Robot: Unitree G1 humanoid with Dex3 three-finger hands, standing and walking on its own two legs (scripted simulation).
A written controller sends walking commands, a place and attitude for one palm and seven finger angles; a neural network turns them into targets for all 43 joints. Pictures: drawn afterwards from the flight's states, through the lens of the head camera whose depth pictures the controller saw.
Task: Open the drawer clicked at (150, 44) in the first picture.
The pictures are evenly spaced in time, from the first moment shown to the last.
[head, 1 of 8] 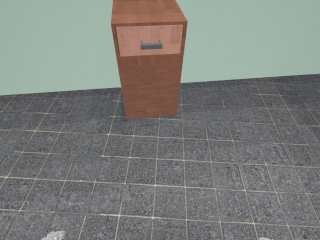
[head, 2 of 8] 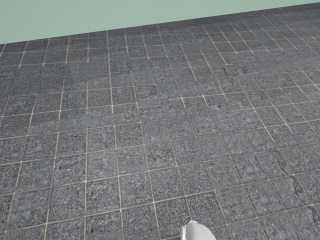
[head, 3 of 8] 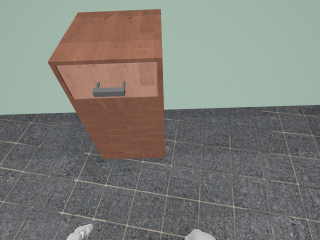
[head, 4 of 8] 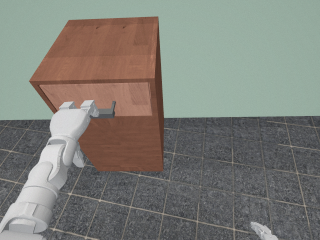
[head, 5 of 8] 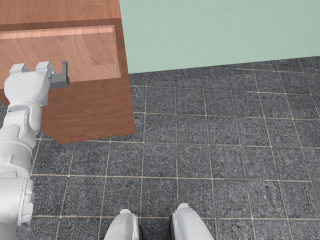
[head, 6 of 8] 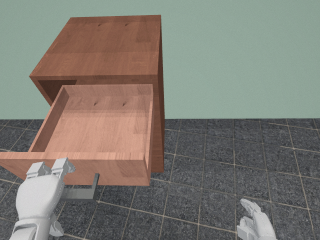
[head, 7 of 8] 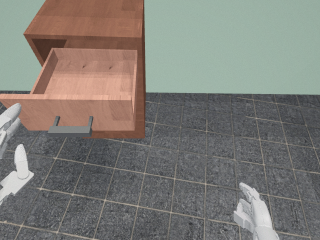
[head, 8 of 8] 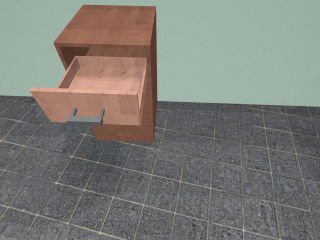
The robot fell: no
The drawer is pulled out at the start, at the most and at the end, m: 0.00 0.30 0.30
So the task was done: yes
